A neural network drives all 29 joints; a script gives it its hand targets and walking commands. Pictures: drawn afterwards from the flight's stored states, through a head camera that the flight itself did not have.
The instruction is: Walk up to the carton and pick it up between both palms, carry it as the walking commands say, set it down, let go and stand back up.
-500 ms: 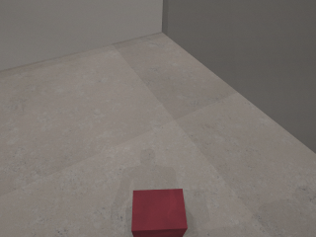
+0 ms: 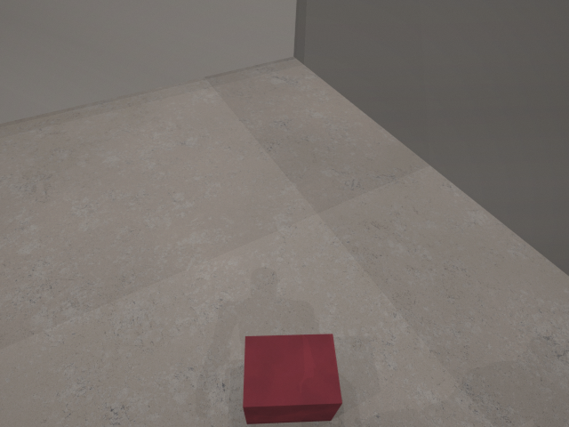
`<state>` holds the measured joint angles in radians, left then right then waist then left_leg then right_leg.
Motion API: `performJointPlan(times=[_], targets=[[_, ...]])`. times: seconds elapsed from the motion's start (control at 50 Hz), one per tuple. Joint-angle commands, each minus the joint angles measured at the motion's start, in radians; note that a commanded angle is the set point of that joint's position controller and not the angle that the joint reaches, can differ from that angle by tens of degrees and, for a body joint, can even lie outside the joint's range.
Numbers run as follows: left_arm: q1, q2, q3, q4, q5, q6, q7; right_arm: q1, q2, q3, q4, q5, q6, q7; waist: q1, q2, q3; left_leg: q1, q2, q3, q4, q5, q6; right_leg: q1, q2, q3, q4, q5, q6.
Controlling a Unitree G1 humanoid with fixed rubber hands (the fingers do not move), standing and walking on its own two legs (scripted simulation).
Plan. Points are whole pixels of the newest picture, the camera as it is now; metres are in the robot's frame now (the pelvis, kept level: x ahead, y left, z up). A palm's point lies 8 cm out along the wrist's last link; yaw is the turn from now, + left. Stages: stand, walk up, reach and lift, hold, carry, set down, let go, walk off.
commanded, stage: stand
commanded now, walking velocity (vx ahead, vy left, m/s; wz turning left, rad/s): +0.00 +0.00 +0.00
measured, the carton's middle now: (289, 379) +0.37 -0.03 -0.66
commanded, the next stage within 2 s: reach and lift in 0.10 s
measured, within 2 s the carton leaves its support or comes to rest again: neither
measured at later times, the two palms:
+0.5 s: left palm out of the picture +0.13 +0.21 -0.16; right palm out of the picture +0.13 -0.22 -0.15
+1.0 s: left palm (166, 395) +0.22 +0.20 -0.17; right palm (424, 388) +0.23 -0.25 -0.19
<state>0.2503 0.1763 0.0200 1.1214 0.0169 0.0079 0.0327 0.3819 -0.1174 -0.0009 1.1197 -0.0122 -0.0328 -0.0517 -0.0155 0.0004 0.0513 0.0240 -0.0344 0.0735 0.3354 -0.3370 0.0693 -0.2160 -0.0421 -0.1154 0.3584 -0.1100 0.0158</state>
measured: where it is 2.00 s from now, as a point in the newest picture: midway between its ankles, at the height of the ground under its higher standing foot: outside the picture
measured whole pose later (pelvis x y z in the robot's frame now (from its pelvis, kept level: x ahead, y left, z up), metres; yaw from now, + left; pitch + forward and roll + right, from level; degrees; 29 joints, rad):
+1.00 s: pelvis -0.09 -0.07 -0.09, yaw +9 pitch +20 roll +2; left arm -0.51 0.29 0.19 0.76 -0.02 0.38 -0.13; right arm -0.35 -0.11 -0.19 0.52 0.00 0.46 -0.10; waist -0.07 0.02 0.03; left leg -0.95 -0.04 -0.03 1.09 -0.49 -0.01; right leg -1.11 0.02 0.05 1.00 -0.24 0.01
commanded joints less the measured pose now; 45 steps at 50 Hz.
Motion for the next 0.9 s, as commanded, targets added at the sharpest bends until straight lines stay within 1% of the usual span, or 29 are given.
performJointPlan(times=[0.0, 0.08, 0.1, 0.12, 0.14, 0.16, 0.18, 0.2, 0.22, 0.24, 0.26, 0.28, 0.3, 0.32, 0.34, 0.38, 0.4, 0.44, 0.46, 0.5, 0.52, 0.56, 0.62, 0.66, 0.7, 0.76, 0.78, 0.82, 0.88], targets=[[0.042, 0.075, 0.009, -0.023, 0.0, -0.004, 0.003, 0.091, -0.088, -0.014, -0.007, -0.001, -0.003, -0.003, 0.001, 0.044, 0.05, -0.175, 0.176, -0.103, -0.081, 0.365, -0.045, 0.095, -0.079, 0.071, 0.002, 0.142, -0.051], [0.039, 0.078, 0.009, -0.03, -0.001, -0.004, 0.004, 0.092, -0.093, -0.015, -0.012, -0.001, -0.003, -0.003, -0.001, 0.043, 0.043, -0.173, 0.174, -0.1, -0.069, 0.378, -0.045, 0.098, -0.082, 0.068, 0.008, 0.159, -0.052], [-0.704, 0.087, -0.069, -0.729, -0.12, -0.001, -0.014, -0.808, -0.241, 0.025, -0.848, 0.109, 0.053, -0.014, 0.039, 0.167, -0.116, -0.766, 0.141, -0.147, 0.089, -0.115, -0.018, 0.054, 0.022, 0.105, 0.243, -0.171, -0.114], [-0.51, 0.103, -0.046, -0.493, -0.079, 0.119, 0.01, -0.675, -0.21, 0.028, -0.65, 0.065, 0.19, -0.024, 0.046, 0.146, -0.062, -0.856, 0.199, -0.151, 0.106, -0.214, 0.013, 0.059, -0.024, 0.102, 0.304, -0.225, -0.093], [-0.468, 0.126, -0.1, -0.532, -0.081, 0.199, 0.019, -0.581, -0.202, 0.008, -0.673, 0.049, 0.269, -0.028, 0.029, 0.097, -0.093, -0.83, 0.196, -0.169, 0.093, -0.199, 0.038, 0.036, -0.016, 0.105, 0.299, -0.227, -0.093], [-0.427, 0.137, -0.116, -0.533, -0.109, 0.296, 0.031, -0.453, -0.203, -0.015, -0.616, 0.042, 0.374, -0.012, -0.004, 0.087, -0.151, -0.76, 0.181, -0.144, 0.078, -0.112, 0.029, -0.001, -0.01, 0.112, 0.262, -0.149, -0.089], [-0.322, 0.137, -0.104, -0.468, -0.135, 0.408, 0.038, -0.315, -0.192, -0.01, -0.537, 0.071, 0.486, -0.003, 0.011, 0.095, -0.163, -0.793, 0.173, -0.142, 0.083, -0.031, 0.014, 0.04, -0.007, 0.121, 0.265, -0.059, -0.078], [-0.236, 0.118, -0.084, -0.445, -0.135, 0.517, 0.036, -0.222, -0.166, -0.001, -0.517, 0.069, 0.594, 0.0, -0.004, 0.076, -0.141, -0.868, 0.167, -0.142, 0.109, 0.038, 0.036, 0.074, 0.026, 0.137, 0.292, 0.019, -0.064], [-0.173, 0.112, -0.069, -0.428, -0.119, 0.602, 0.027, -0.169, -0.164, -0.008, -0.49, 0.075, 0.675, 0.003, -0.027, 0.059, -0.153, -0.886, 0.175, -0.17, 0.164, 0.217, 0.037, 0.044, 0.032, 0.167, 0.317, 0.113, -0.064], [-0.118, 0.091, -0.066, -0.415, -0.116, 0.659, 0.018, -0.143, -0.158, -0.007, -0.474, 0.085, 0.726, 0.005, -0.038, 0.023, -0.207, -0.825, 0.161, -0.177, 0.234, 0.456, 0.024, 0.01, 0.035, 0.189, 0.32, 0.252, -0.08], [-0.084, 0.063, -0.063, -0.425, -0.107, 0.691, 0.007, -0.13, -0.149, -0.016, -0.471, 0.085, 0.753, 0.012, -0.049, -0.004, -0.288, -0.73, 0.146, -0.184, 0.286, 0.616, 0.005, 0.003, 0.044, 0.207, 0.323, 0.37, -0.094], [-0.094, 0.05, -0.043, -0.465, -0.089, 0.687, -0.007, -0.141, -0.132, -0.027, -0.484, 0.067, 0.738, 0.028, -0.043, -0.032, -0.332, -0.638, 0.132, -0.206, 0.274, 0.579, -0.001, -0.026, 0.053, 0.208, 0.301, 0.327, -0.099], [-0.082, 0.042, -0.035, -0.495, -0.053, 0.667, -0.011, -0.133, -0.123, -0.056, -0.505, 0.033, 0.723, 0.038, -0.032, -0.002, -0.353, -0.601, 0.105, -0.191, 0.259, 0.557, -0.005, -0.031, 0.056, 0.201, 0.292, 0.343, -0.1], [-0.097, 0.039, -0.027, -0.538, -0.03, 0.642, -0.01, -0.151, -0.121, -0.076, -0.556, 0.027, 0.701, 0.042, -0.031, 0.017, -0.374, -0.593, 0.091, -0.191, 0.254, 0.61, -0.012, -0.017, 0.057, 0.192, 0.297, 0.405, -0.102], [-0.125, 0.047, -0.007, -0.543, -0.011, 0.616, -0.013, -0.184, -0.105, -0.084, -0.578, 0.021, 0.68, 0.04, -0.018, 0.021, -0.371, -0.631, 0.08, -0.191, 0.262, 0.619, -0.019, -0.014, 0.052, 0.197, 0.305, 0.46, -0.101], [-0.184, 0.079, 0.021, -0.595, 0.018, 0.557, -0.028, -0.229, -0.085, -0.109, -0.641, 0.003, 0.631, 0.036, -0.034, 0.01, -0.401, -0.733, 0.084, -0.195, 0.294, 0.564, -0.025, -0.023, 0.029, 0.22, 0.331, 0.507, -0.088], [-0.217, 0.093, 0.042, -0.62, 0.024, 0.523, -0.038, -0.266, -0.074, -0.117, -0.687, -0.005, 0.599, 0.034, -0.038, 0.009, -0.425, -0.774, 0.083, -0.194, 0.32, 0.535, -0.025, -0.05, 0.022, 0.228, 0.352, 0.505, -0.076], [-0.261, 0.106, 0.067, -0.691, 0.03, 0.457, -0.056, -0.297, -0.067, -0.143, -0.768, -0.017, 0.531, 0.037, -0.05, 0.041, -0.497, -0.808, 0.074, -0.192, 0.376, 0.515, -0.028, -0.122, 0.02, 0.221, 0.402, 0.469, -0.049], [-0.274, 0.102, 0.07, -0.728, 0.031, 0.436, -0.061, -0.297, -0.072, -0.156, -0.804, -0.019, 0.504, 0.039, -0.055, 0.061, -0.535, -0.804, 0.069, -0.191, 0.398, 0.527, -0.034, -0.164, 0.027, 0.206, 0.423, 0.443, -0.039], [-0.277, 0.08, 0.06, -0.762, 0.023, 0.416, -0.065, -0.264, -0.077, -0.18, -0.835, -0.016, 0.473, 0.046, -0.06, 0.099, -0.588, -0.782, 0.062, -0.186, 0.442, 0.578, -0.054, -0.255, 0.047, 0.171, 0.461, 0.406, -0.023], [-0.27, 0.072, 0.055, -0.762, 0.017, 0.419, -0.069, -0.24, -0.077, -0.185, -0.832, -0.014, 0.472, 0.047, -0.062, 0.112, -0.599, -0.777, 0.058, -0.179, 0.454, 0.587, -0.062, -0.277, 0.057, 0.153, 0.473, 0.397, -0.017], [-0.268, 0.07, 0.052, -0.764, 0.005, 0.422, -0.075, -0.206, -0.079, -0.188, -0.822, -0.011, 0.474, 0.047, -0.07, 0.125, -0.593, -0.789, 0.046, -0.163, 0.459, 0.565, -0.065, -0.281, 0.072, 0.126, 0.491, 0.373, -0.01], [-0.301, 0.069, 0.072, -0.763, -0.007, 0.406, -0.081, -0.228, -0.076, -0.191, -0.814, -0.007, 0.467, 0.048, -0.078, 0.13, -0.565, -0.797, 0.037, -0.147, 0.46, 0.501, -0.068, -0.31, 0.083, 0.099, 0.508, 0.306, -0.003], [-0.373, 0.094, 0.096, -0.74, -0.001, 0.393, -0.086, -0.305, -0.074, -0.191, -0.811, -0.004, 0.462, 0.048, -0.077, 0.111, -0.53, -0.851, 0.031, -0.125, 0.45, 0.328, -0.063, -0.314, 0.079, 0.092, 0.513, 0.208, 0.003], [-0.464, 0.121, 0.124, -0.697, 0.009, 0.386, -0.096, -0.399, -0.062, -0.181, -0.807, 0.003, 0.464, 0.043, -0.065, 0.088, -0.483, -0.912, 0.028, -0.103, 0.442, 0.138, -0.052, -0.306, 0.07, 0.094, 0.515, 0.088, 0.009], [-0.603, 0.151, 0.157, -0.631, 0.016, 0.385, -0.115, -0.545, -0.047, -0.176, -0.795, 0.017, 0.474, 0.028, -0.041, 0.064, -0.433, -0.969, 0.027, -0.083, 0.444, -0.066, -0.035, -0.309, 0.062, 0.098, 0.52, -0.092, 0.017], [-0.641, 0.159, 0.163, -0.606, 0.015, 0.386, -0.122, -0.588, -0.046, -0.177, -0.787, 0.019, 0.479, 0.021, -0.038, 0.055, -0.424, -0.983, 0.026, -0.08, 0.45, -0.105, -0.031, -0.31, 0.062, 0.1, 0.524, -0.136, 0.019], [-0.705, 0.179, 0.174, -0.556, 0.009, 0.385, -0.135, -0.661, -0.053, -0.186, -0.771, 0.016, 0.486, 0.004, -0.036, 0.035, -0.423, -1.004, 0.024, -0.08, 0.467, -0.145, -0.024, -0.315, 0.063, 0.105, 0.533, -0.188, 0.022], [-0.792, 0.21, 0.187, -0.487, -0.007, 0.373, -0.152, -0.75, -0.055, -0.197, -0.734, 0.007, 0.485, -0.025, -0.039, 0.004, -0.443, -1.047, 0.018, -0.077, 0.504, -0.154, -0.013, -0.321, 0.062, 0.118, 0.552, -0.205, 0.03]])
